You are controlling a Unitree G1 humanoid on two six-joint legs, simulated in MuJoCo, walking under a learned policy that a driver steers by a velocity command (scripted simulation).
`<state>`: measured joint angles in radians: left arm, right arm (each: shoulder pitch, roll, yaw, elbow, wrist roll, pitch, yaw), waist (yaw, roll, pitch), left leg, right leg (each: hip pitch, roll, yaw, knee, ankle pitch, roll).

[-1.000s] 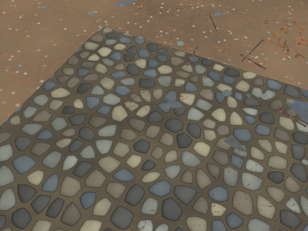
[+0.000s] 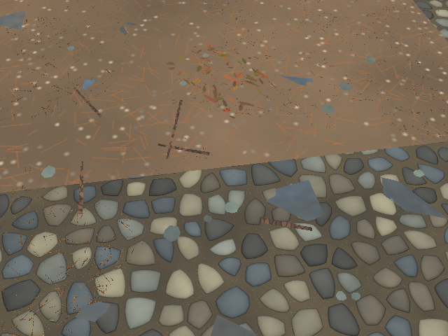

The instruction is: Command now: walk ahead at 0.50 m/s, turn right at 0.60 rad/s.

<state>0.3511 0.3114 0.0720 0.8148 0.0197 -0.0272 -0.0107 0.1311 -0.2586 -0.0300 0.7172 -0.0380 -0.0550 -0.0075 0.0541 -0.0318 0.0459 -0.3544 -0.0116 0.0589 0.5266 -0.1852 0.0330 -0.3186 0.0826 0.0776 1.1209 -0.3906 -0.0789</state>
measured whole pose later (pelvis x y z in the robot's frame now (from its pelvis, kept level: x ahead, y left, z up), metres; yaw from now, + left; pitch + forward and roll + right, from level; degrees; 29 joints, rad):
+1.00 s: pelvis +0.53 -0.08 -0.01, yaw -5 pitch +1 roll +0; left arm 0.36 0.24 0.03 0.96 0.02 -0.07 0.01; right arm 0.13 -0.25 -0.05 0.80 -0.03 -0.05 0.03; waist 0.02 -0.01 0.06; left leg -0.45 -0.06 0.08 0.61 -0.17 0.12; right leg -0.11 0.02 -0.07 0.95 -0.43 -0.04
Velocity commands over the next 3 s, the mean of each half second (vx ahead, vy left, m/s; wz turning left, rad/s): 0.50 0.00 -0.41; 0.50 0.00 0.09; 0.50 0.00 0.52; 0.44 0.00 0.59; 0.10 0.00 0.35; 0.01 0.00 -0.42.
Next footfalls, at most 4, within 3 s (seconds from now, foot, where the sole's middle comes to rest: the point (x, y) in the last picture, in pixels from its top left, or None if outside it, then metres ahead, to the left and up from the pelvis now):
0.40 right None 0.33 -0.15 -0.77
0.94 left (250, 272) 0.67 -0.03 -0.77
1.46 right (298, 198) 0.97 -0.20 -0.77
1.96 left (218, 157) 1.14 0.10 -0.77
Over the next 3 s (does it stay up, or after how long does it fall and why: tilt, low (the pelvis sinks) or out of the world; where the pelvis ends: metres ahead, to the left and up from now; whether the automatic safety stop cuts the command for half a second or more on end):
stays up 1.12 0.02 0.01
